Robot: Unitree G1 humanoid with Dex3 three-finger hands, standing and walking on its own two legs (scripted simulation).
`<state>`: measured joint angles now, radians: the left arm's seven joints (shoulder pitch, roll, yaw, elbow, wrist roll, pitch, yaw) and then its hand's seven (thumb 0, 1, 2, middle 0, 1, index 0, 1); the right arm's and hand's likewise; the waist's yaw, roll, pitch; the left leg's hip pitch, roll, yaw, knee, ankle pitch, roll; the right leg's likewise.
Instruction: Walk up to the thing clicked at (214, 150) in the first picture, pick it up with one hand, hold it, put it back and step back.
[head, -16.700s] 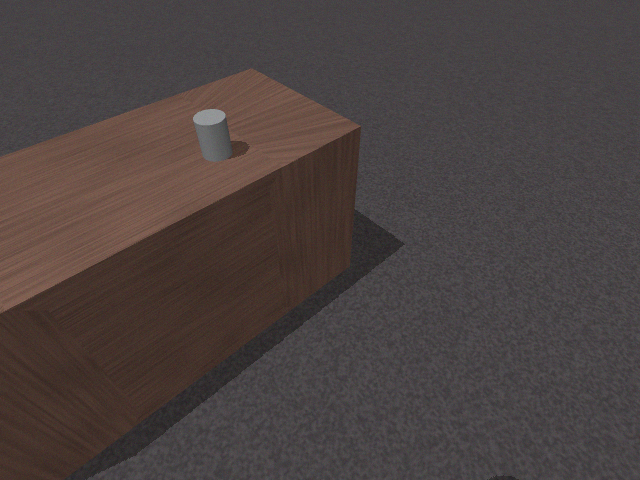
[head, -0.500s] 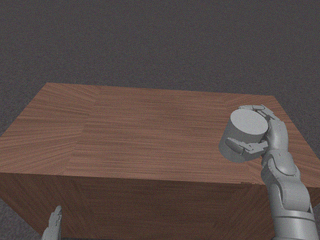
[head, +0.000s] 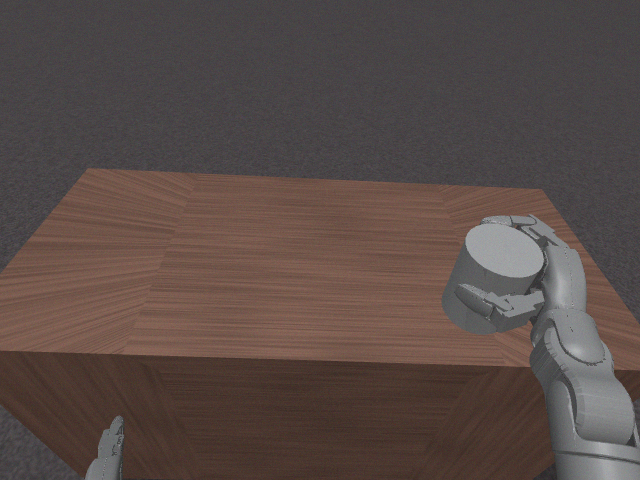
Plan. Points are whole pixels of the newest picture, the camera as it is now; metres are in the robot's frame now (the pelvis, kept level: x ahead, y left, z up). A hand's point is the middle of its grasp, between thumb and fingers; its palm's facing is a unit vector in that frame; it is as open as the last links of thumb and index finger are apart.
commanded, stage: hold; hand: right
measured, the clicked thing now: (487, 280) +0.33 -0.18 +0.14
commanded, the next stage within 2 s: crouch in 1.88 s
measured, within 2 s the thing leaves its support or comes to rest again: neither
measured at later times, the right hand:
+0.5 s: hand (485, 264) +0.33 -0.17 +0.16, palm faces +0.19 +0.98 -0.03, open 11.1 cm
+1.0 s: hand (482, 265) +0.33 -0.17 +0.16, palm faces +0.16 +0.99 -0.02, open 11.1 cm
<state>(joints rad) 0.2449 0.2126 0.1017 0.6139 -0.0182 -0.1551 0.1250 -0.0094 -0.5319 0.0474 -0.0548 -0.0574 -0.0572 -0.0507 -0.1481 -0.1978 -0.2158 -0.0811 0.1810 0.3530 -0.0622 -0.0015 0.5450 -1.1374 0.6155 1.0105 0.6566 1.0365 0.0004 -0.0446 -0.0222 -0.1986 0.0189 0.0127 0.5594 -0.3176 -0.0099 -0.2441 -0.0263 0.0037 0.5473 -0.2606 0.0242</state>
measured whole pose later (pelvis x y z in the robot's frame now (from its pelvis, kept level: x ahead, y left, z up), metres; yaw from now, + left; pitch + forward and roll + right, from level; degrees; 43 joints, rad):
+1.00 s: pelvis +0.00 +0.00 +0.00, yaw +0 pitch -2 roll +0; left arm 0.21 0.21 0.08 0.60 -0.01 -0.20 0.12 -0.01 -0.54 0.05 -0.06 -0.06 -0.06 -0.05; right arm -0.19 -0.19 -0.21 -0.06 0.19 0.37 -0.04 0.00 0.54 -1.12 0.62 1.00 0.66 1.03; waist 0.02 -0.05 -0.03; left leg -0.20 0.02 0.01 0.55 -0.31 -0.01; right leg -0.25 -0.03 0.00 0.54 -0.25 0.02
